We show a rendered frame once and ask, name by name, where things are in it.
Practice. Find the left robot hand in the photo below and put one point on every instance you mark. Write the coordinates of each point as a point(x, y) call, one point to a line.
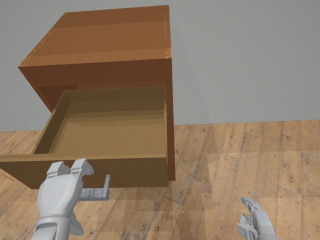
point(60, 192)

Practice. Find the right robot hand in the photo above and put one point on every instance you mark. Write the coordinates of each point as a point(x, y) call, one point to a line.
point(251, 227)

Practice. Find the cabinet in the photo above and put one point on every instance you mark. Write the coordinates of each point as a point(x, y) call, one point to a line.
point(103, 49)

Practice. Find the handle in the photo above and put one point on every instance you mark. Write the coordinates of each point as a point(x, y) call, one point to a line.
point(96, 194)

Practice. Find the drawer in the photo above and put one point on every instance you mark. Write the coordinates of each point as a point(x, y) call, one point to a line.
point(123, 132)

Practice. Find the left robot forearm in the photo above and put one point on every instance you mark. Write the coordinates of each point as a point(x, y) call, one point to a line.
point(52, 228)

